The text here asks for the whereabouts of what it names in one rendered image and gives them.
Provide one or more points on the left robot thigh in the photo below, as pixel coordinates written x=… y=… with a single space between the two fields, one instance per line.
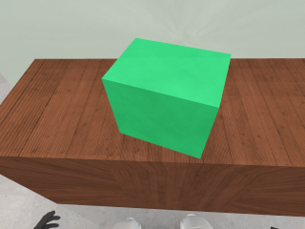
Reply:
x=127 y=224

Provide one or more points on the left robot hand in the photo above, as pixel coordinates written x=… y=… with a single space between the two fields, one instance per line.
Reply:
x=42 y=224

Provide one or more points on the right robot thigh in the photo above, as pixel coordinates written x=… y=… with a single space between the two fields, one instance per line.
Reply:
x=194 y=222

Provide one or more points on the carton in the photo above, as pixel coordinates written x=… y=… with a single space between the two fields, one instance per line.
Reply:
x=167 y=94

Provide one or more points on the robot thigh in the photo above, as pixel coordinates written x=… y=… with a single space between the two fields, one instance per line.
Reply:
x=127 y=224
x=194 y=222

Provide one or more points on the pedestal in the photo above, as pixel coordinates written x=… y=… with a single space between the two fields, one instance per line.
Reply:
x=59 y=138

